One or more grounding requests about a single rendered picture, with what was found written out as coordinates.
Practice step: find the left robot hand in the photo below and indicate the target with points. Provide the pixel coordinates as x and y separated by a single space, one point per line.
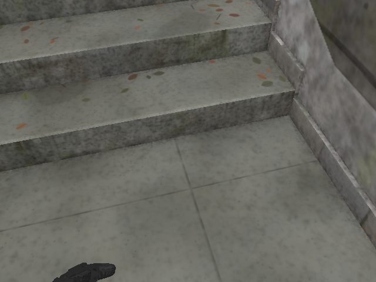
87 272

